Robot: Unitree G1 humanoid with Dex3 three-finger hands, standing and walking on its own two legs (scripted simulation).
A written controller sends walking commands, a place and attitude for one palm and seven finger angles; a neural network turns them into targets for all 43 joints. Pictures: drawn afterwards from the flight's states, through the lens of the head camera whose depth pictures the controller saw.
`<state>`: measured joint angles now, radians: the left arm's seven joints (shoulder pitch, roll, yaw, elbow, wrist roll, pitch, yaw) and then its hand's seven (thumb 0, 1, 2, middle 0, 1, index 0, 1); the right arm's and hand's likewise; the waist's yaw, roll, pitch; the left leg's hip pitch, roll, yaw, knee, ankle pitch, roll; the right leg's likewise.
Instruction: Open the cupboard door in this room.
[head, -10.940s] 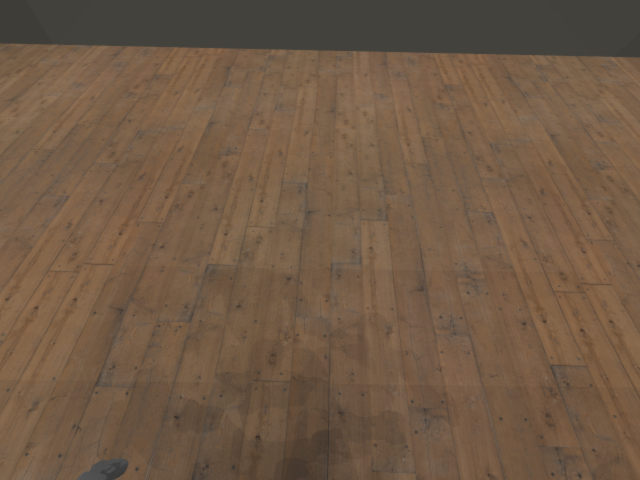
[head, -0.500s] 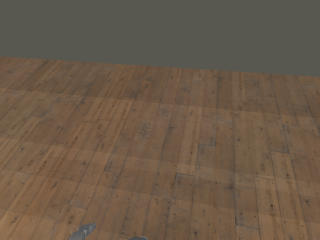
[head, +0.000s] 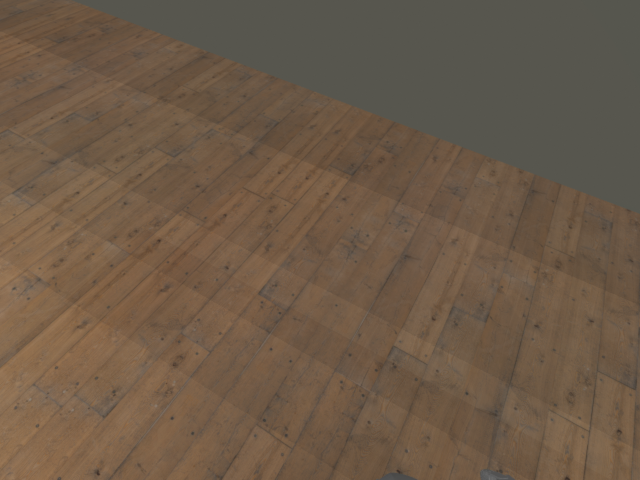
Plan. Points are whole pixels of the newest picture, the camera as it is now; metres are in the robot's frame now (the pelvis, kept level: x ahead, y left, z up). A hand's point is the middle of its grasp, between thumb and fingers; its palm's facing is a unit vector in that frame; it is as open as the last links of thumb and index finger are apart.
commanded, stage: turn or walk to find it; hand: left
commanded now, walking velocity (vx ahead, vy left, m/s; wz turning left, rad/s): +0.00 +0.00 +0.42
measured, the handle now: out of the picture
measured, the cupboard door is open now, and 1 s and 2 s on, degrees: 0 0 0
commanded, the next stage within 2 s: none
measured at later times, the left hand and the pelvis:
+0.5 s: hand out of the picture +0.05 +0.16 -0.13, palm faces +0.20 -0.94 -0.28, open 7.4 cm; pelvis -0.01 -0.04 +0.00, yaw +13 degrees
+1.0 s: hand out of the picture -0.11 +0.21 -0.17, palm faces +0.47 -0.85 -0.25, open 7.4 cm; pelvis -0.05 +0.00 +0.00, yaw +25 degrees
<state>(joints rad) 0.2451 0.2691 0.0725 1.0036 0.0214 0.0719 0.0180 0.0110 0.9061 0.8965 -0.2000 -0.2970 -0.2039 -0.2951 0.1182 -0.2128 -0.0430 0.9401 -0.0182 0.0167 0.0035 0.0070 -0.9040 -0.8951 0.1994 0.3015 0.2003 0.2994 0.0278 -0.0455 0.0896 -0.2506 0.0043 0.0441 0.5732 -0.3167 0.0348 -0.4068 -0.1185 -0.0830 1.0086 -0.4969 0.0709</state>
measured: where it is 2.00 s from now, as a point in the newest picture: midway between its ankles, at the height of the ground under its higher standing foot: outside the picture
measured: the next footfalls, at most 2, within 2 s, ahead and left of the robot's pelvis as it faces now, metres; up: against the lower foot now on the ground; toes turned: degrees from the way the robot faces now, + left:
right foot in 0.38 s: +0.05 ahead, -0.13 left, +0.00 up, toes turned +6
left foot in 0.86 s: -0.05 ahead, +0.10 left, +0.00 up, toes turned +27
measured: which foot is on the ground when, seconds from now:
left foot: down 0.00-0.38, up 0.40-0.84, down 0.86-1.00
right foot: up 0.00-0.36, down 0.38-0.86, up 0.88-1.00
